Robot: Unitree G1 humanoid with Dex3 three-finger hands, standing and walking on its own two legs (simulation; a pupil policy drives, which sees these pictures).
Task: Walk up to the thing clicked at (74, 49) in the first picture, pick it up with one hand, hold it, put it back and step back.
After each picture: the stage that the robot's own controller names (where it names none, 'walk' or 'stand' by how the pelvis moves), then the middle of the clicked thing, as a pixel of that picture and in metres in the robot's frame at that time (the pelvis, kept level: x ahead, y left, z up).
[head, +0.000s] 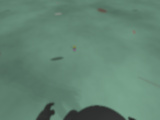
stand; (74, 48) +1.41 +0.38 -0.72
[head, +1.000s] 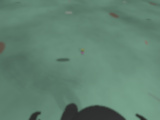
walk; (82, 51) +1.32 +0.14 -0.69
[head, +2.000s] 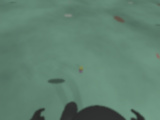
walk; (81, 69) +0.81 +0.10 -0.69
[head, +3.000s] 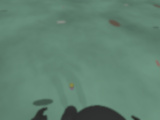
walk; (71, 86) +0.51 +0.21 -0.71
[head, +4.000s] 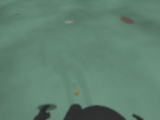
stand; (76, 92) +0.40 +0.20 -0.70
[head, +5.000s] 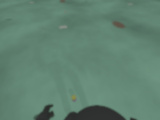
stand; (74, 98) +0.35 +0.20 -0.72
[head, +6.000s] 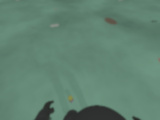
stand; (70, 99) +0.32 +0.23 -0.71
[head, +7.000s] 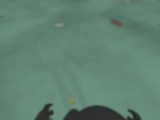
stand; (72, 101) +0.28 +0.20 -0.72
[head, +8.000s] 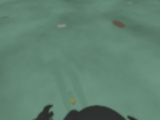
stand; (73, 101) +0.29 +0.20 -0.72
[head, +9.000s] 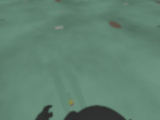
stand; (71, 102) +0.28 +0.22 -0.73
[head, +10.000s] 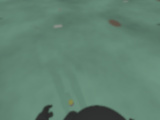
stand; (71, 103) +0.27 +0.22 -0.73
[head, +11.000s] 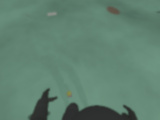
go down; (69, 94) +0.29 +0.23 -0.69
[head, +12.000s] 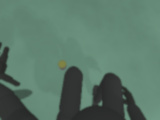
go down; (62, 65) +0.36 +0.24 -0.29
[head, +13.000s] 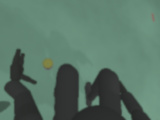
close in; (48, 64) +0.33 +0.26 -0.23
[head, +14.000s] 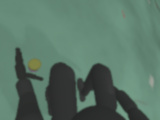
close; (34, 65) +0.34 +0.27 -0.21
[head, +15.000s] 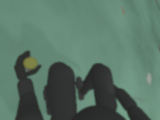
close; (30, 64) +0.33 +0.28 -0.21
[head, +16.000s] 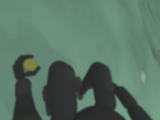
lift; (29, 65) +0.33 +0.27 -0.21
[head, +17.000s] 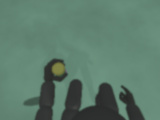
lift; (60, 71) +0.30 +0.21 +0.01
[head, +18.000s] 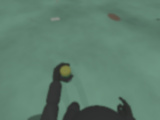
hold; (66, 74) +0.30 +0.18 +0.02
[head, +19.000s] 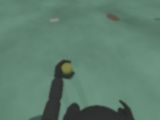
hold; (67, 71) +0.32 +0.17 +0.03
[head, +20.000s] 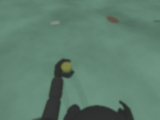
hold; (67, 70) +0.33 +0.17 +0.04
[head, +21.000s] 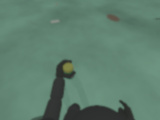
crouch; (69, 71) +0.33 +0.17 +0.03
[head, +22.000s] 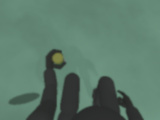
crouch; (59, 60) +0.38 +0.23 -0.08
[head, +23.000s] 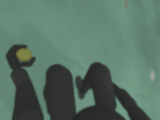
lower; (25, 57) +0.38 +0.29 -0.21
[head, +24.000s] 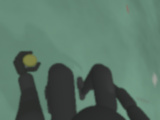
lower; (30, 62) +0.35 +0.29 -0.21
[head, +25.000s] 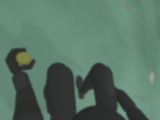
lower; (24, 60) +0.35 +0.31 -0.21
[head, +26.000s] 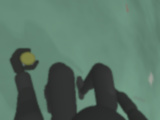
lower; (28, 60) +0.35 +0.30 -0.21
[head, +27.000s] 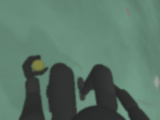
draw back; (38, 67) +0.32 +0.25 -0.22
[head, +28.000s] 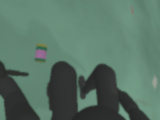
rise; (41, 53) +0.40 +0.26 -0.25
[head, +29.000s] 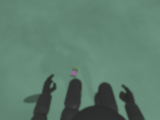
walk; (74, 72) +0.41 +0.18 -0.50
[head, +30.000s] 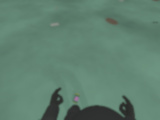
stand; (76, 98) +0.35 +0.14 -0.69
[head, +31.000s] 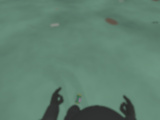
stand; (78, 98) +0.34 +0.11 -0.69
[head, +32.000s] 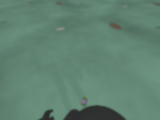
stand; (84, 101) +0.35 +0.05 -0.74
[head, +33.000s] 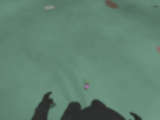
walk; (86, 86) +0.40 -0.04 -0.73
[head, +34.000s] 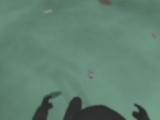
walk; (91, 74) +0.61 -0.03 -0.72
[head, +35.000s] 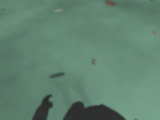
walk; (94, 61) +0.93 -0.02 -0.72
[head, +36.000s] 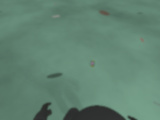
stand; (92, 63) +1.01 -0.06 -0.74
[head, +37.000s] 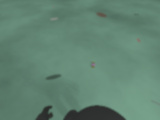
stand; (93, 64) +1.02 -0.08 -0.75
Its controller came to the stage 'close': yes
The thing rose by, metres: 0.74
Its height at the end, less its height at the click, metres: -0.02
